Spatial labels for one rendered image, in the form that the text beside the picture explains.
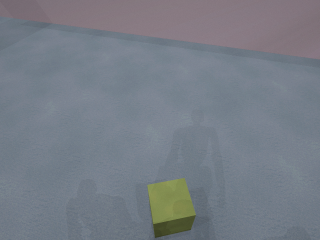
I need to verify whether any carton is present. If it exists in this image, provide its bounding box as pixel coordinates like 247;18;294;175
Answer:
147;178;196;238

